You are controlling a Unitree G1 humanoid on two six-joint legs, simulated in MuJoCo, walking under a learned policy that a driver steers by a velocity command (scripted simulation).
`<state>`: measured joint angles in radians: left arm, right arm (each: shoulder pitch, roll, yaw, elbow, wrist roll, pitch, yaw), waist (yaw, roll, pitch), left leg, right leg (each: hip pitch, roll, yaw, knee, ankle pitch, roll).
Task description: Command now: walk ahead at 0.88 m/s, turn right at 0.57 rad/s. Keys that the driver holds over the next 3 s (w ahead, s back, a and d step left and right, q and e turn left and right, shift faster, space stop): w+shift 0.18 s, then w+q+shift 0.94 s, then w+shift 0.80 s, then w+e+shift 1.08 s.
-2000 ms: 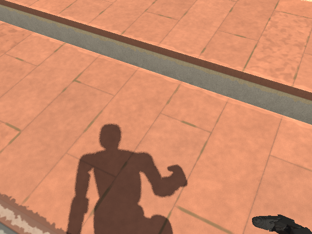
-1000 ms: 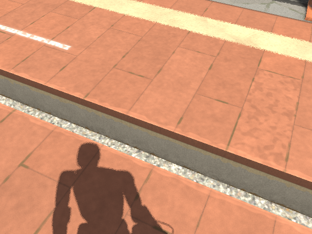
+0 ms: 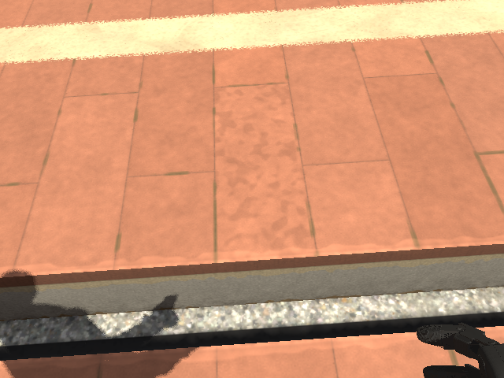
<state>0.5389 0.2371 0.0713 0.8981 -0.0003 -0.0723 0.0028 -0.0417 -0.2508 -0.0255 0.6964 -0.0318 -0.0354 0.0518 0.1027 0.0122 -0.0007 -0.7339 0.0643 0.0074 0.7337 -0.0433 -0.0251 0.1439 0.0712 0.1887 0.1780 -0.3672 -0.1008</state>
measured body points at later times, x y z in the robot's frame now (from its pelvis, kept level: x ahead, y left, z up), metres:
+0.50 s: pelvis +0.44 +0.01 -0.01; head +0.44 +0.00 +0.44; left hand +0.67 +0.24 -0.07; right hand +0.37 -0.26 -0.15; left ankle +0.26 +0.12 -0.70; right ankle +0.48 -0.12 -0.72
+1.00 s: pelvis +0.92 +0.11 -0.02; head +0.99 +0.13 +0.42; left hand +0.91 +0.39 -0.13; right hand +1.15 -0.08 -0.16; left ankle +0.98 +0.14 -0.73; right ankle +0.94 -0.07 -0.60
